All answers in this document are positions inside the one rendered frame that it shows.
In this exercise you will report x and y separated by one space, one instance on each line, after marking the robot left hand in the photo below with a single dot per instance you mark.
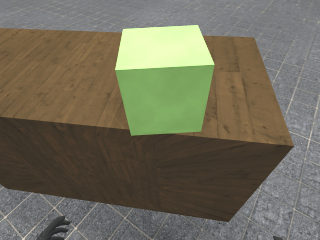
51 229

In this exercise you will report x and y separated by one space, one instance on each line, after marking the pedestal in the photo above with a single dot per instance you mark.
64 130

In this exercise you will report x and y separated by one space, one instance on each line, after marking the carton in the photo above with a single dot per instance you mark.
164 76

